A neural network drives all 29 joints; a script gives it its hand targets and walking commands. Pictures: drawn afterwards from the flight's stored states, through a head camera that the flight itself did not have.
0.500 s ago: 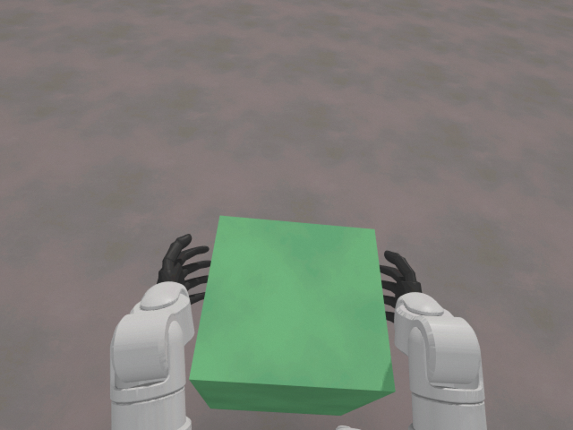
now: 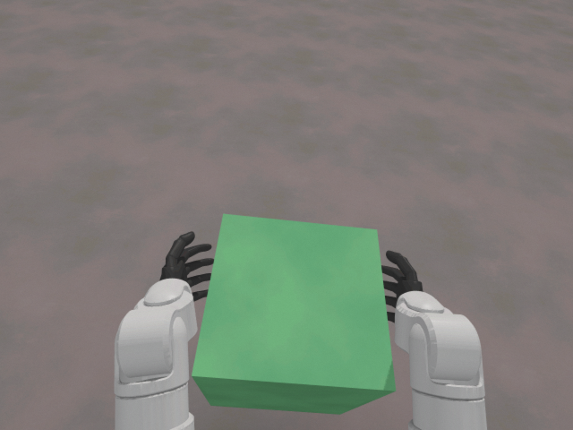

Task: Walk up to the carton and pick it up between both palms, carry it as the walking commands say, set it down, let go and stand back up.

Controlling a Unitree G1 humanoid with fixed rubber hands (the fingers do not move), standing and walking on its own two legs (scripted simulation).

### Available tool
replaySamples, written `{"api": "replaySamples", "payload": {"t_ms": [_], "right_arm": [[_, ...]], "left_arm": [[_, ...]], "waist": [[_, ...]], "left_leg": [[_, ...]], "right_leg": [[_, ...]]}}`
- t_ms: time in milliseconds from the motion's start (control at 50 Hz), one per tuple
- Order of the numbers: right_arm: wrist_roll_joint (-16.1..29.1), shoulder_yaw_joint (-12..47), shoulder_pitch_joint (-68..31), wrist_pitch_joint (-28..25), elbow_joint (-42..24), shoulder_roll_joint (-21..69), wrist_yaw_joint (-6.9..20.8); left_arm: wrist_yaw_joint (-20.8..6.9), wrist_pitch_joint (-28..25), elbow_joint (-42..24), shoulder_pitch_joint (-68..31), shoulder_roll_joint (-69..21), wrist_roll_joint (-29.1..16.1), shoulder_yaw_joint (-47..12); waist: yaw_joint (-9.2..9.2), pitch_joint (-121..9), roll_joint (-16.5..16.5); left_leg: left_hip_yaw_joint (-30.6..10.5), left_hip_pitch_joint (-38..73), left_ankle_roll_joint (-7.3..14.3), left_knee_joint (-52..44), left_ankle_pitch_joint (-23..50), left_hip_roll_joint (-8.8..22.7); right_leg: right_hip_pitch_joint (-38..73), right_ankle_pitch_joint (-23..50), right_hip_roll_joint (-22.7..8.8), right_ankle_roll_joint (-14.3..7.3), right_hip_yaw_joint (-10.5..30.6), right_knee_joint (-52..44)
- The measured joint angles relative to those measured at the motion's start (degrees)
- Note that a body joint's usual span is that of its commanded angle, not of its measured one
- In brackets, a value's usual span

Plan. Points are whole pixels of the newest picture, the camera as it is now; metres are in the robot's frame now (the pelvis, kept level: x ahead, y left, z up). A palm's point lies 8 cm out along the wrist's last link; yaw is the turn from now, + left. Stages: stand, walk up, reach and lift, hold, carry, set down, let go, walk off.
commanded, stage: carry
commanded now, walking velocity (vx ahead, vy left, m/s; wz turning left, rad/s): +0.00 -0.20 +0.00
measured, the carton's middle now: (287, 324) +0.28 +0.01 -0.01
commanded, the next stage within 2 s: none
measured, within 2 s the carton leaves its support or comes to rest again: neither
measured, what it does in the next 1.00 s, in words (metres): steps to the right: right foot, then left foot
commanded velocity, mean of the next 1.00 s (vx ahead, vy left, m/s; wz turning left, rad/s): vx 0.00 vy -0.20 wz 0.00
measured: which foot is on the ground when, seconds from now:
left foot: down 0.00-0.20, up 0.22-0.40, down 0.42-0.72, up 0.74-0.94, down 0.96-1.00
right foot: up 0.00-0.18, down 0.20-0.44, up 0.46-0.68, down 0.70-0.96, up 0.98-1.00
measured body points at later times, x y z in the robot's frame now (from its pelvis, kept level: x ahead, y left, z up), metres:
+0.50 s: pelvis -0.06 -0.14 +0.00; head -0.05 -0.12 +0.45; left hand +0.24 +0.01 +0.08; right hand +0.22 -0.28 +0.07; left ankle -0.06 -0.02 -0.73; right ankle -0.02 -0.24 -0.71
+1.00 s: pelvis -0.13 -0.28 +0.00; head -0.12 -0.26 +0.45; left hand +0.18 -0.14 +0.08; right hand +0.15 -0.43 +0.07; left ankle -0.13 -0.17 -0.73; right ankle -0.06 -0.37 -0.72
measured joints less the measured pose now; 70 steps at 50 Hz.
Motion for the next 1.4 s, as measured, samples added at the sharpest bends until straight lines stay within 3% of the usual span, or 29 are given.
{"api": "replaySamples", "payload": {"t_ms": [60,140,180,200,260,320,380,440,480,520,580,660,700,720,780,840,920,960,1000,1060,1100,1180,1220,1240,1260,1320,1360,1400], "right_arm": [[-0.8,0.0,-0.5,0.2,0.3,0.1,0.5],[-1.5,-0.2,-1.8,-0.1,-0.8,0.3,0.6],[-1.8,-0.2,-2.0,0.1,-1.2,0.3,0.7],[-2.0,-0.4,-2.3,0.1,-1.2,0.3,0.7],[-2.2,-1.7,-1.4,0.6,-0.6,0.1,0.8],[-0.7,-1.5,0.1,1.7,-1.8,-0.1,-0.5],[0.4,-1.4,0.1,1.8,-2.7,-0.1,-1.5],[0.4,-1.3,-0.8,1.1,-1.9,0.1,-1.7],[0.2,-0.7,-1.2,0.7,0.2,0.2,-1.7],[0.0,-0.2,-1.2,1.0,1.1,0.2,-1.6],[-0.7,-0.2,-1.8,1.0,1.2,0.3,-1.2],[-1.9,-0.6,-3.1,0.6,0.5,0.5,-0.5],[-2.1,-0.8,-3.5,0.7,0.3,0.6,-0.3],[-2.3,-1.2,-3.8,0.7,0.4,0.6,-0.2],[-2.4,-2.5,-3.0,0.9,0.8,0.4,-0.3],[-0.5,-1.9,-1.6,2.1,-0.4,0.2,-2.8],[0.9,-1.7,-1.6,2.0,-1.1,0.2,-3.9],[0.7,-2.0,-2.4,1.6,-0.6,0.3,-3.7],[0.6,-1.4,-2.9,1.0,1.5,0.5,-3.9],[0.3,-0.8,-3.2,1.4,3.6,0.5,-3.7],[-0.2,-1.1,-3.9,1.3,3.7,0.7,-3.0],[-1.9,-1.7,-5.6,0.5,2.8,1.1,-1.4],[-2.5,-1.8,-5.8,0.5,2.4,1.1,-0.7],[-2.8,-2.0,-6.0,0.5,2.2,1.1,-0.5],[-3.0,-2.5,-5.7,0.2,2.2,1.0,-0.4],[-2.1,-2.6,-3.9,1.0,1.8,0.6,-2.1],[-0.9,-2.4,-3.3,1.4,1.4,0.5,-3.2],[0.1,-2.3,-3.3,1.4,0.9,0.5,-4.3]], "left_arm": [[0.7,0.0,0.1,-0.4,0.0,-0.7,0.3],[0.8,-0.5,-1.1,-1.7,-0.3,-1.1,0.9],[0.7,-0.5,-1.1,-2.3,-0.4,-1.1,1.0],[0.7,-0.4,-1.0,-2.6,-0.5,-0.9,1.0],[1.0,-1.3,2.1,-2.6,-0.6,-0.6,-0.5],[0.2,-0.7,2.6,-2.3,-0.5,-0.2,-1.0],[-0.2,-0.6,1.7,-2.5,-0.6,0.1,-0.9],[-0.2,-0.9,1.1,-2.7,-0.6,0.6,-0.6],[-0.1,-1.1,1.5,-1.8,-0.4,0.5,0.0],[0.2,-0.8,1.7,-1.1,-0.2,0.1,0.3],[1.1,-0.7,1.1,-1.4,-0.2,-0.8,0.4],[1.7,-1.0,0.0,-2.9,-0.6,-1.2,0.8],[1.7,-0.8,0.1,-3.7,-0.8,-1.1,1.1],[1.6,-1.0,0.5,-4.0,-0.9,-1.0,1.1],[1.9,-1.7,3.6,-4.0,-1.0,-0.6,-0.4],[1.0,-1.1,4.7,-3.8,-0.9,-0.1,-0.6],[0.5,-0.7,3.6,-4.0,-1.0,0.6,-0.4],[0.5,-0.9,3.3,-4.4,-1.0,1.0,-0.3],[0.5,-1.3,3.7,-3.6,-0.8,1.2,0.2],[1.3,-0.9,4.2,-2.5,-0.5,0.1,0.9],[2.1,-0.7,3.5,-2.7,-0.5,-0.7,1.1],[2.7,-1.3,1.9,-3.7,-0.8,-1.2,1.6],[2.7,-1.1,1.4,-4.2,-0.9,-1.3,1.7],[2.9,-1.1,1.5,-4.4,-1.0,-1.3,1.6],[3.1,-1.5,2.4,-4.4,-1.1,-1.2,1.0],[3.9,-1.1,5.3,-4.3,-1.0,-0.9,-0.7],[3.5,-0.5,5.5,-4.3,-1.0,-0.6,-0.7],[2.7,-0.5,5.3,-4.6,-1.1,0.2,-0.4]], "waist": [[0.85,-0.4,1.2],[1.16,-0.5,3.0],[1.04,-0.7,3.1],[1.12,-0.8,2.6],[0.11,0.3,3.3],[-1.30,1.0,2.7],[-1.74,0.8,1.8],[-1.46,0.3,0.0],[-0.83,0.2,-0.6],[-0.15,0.1,0.1],[0.80,-0.1,1.3],[1.20,-0.2,3.1],[1.09,-0.6,2.9],[1.16,-0.5,3.0],[0.12,0.5,3.5],[-1.50,1.3,2.9],[-1.97,0.7,1.5],[-1.75,0.2,0.8],[-1.18,0.0,-0.4],[-0.03,-0.4,0.7],[0.72,-0.4,1.4],[1.37,-0.3,3.1],[1.32,-0.4,3.0],[1.38,-0.3,3.0],[1.17,0.1,3.6],[-0.32,1.0,2.9],[-1.17,1.2,2.3],[-1.65,1.1,1.8]], "left_leg": [[-0.6,0.1,-1.5,-3.0,2.3,2.2],[-1.7,-1.5,-4.0,-3.4,4.1,5.4],[-2.5,-2.7,-5.7,-1.7,3.9,6.5],[-2.6,-3.5,-6.2,0.0,3.2,6.7],[-4.7,-6.9,-4.9,11.3,-9.7,4.3],[-2.7,-8.3,-3.1,19.2,-11.8,0.6],[-0.1,-5.0,-2.0,13.4,-10.2,-2.1],[0.9,-0.2,0.3,0.8,-1.4,-3.3],[0.7,-0.3,1.1,0.6,-0.1,-2.3],[0.2,0.2,0.3,-1.0,0.8,-0.6],[-0.5,0.1,-1.4,-3.7,3.0,1.9],[-1.8,-1.5,-4.1,-3.7,4.7,5.4],[-2.4,-2.8,-5.8,-1.7,4.4,6.3],[-2.8,-3.6,-6.1,0.2,3.6,6.7],[-5.2,-7.3,-4.5,12.4,-10.0,4.1],[-3.0,-8.7,-3.0,20.4,-11.6,0.4],[0.1,-3.4,-1.6,10.8,-9.3,-2.9],[0.5,0.6,0.0,0.5,-2.5,-3.4],[0.2,0.3,1.1,-0.1,0.3,-2.8],[-0.6,0.7,-0.1,-2.5,1.7,-0.3],[-1.1,0.4,-1.3,-4.1,3.2,1.4],[-2.4,-1.7,-4.1,-3.9,4.8,5.2],[-3.2,-2.9,-5.8,-2.2,4.6,6.3],[-3.5,-3.8,-6.4,-0.5,4.1,6.8],[-4.4,-5.0,-6.3,2.5,-0.2,6.8],[-4.6,-8.3,-4.2,15.6,-12.1,2.4],[-2.8,-8.6,-3.2,19.5,-12.3,0.1],[-1.0,-6.7,-2.5,16.8,-11.1,-1.8]], "right_leg": [[-1.1,0.2,-0.9,1.7,1.7,2.4],[2.5,1.6,-1.9,2.7,1.3,-7.0],[6.9,6.1,-2.3,2.6,0.0,-16.2],[8.1,12.7,-2.9,2.4,-0.5,-19.6],[6.9,10.6,-2.9,1.8,-1.7,-16.2],[6.4,11.0,-3.2,-0.7,-2.5,-16.1],[5.5,11.9,-2.6,-1.9,-3.4,-16.3],[4.1,11.5,-1.8,-2.7,-4.1,-14.6],[2.3,4.5,-0.8,-1.1,-2.5,-8.8],[0.0,0.6,0.1,0.0,-0.2,-0.7],[-0.7,0.4,-0.8,1.7,1.5,1.2],[3.2,2.4,-1.7,2.8,1.1,-8.3],[7.7,7.1,-2.4,2.6,-0.1,-17.5],[8.3,14.3,-2.6,2.1,-0.8,-19.7],[7.1,8.4,-2.7,0.0,-1.9,-16.3],[6.2,11.3,-3.0,-1.4,-2.7,-16.0],[5.4,12.9,-2.0,-2.8,-4.1,-17.1],[4.5,12.7,-1.2,-3.6,-5.0,-16.0],[2.8,7.3,-0.5,-1.5,-3.6,-11.4],[-0.4,1.8,0.3,0.5,0.0,0.0],[-0.7,1.7,-0.6,1.8,1.3,0.6],[3.2,2.5,-1.6,3.1,1.5,-8.6],[7.8,6.7,-2.1,2.9,0.4,-17.6],[8.8,12.3,-2.3,2.5,-0.2,-20.2],[8.1,13.7,-1.9,1.8,-0.7,-18.9],[7.2,11.3,-2.7,-0.1,-1.3,-16.6],[6.8,11.5,-2.8,-0.9,-1.6,-17.0],[6.1,12.1,-2.5,-1.5,-2.0,-17.1]]}}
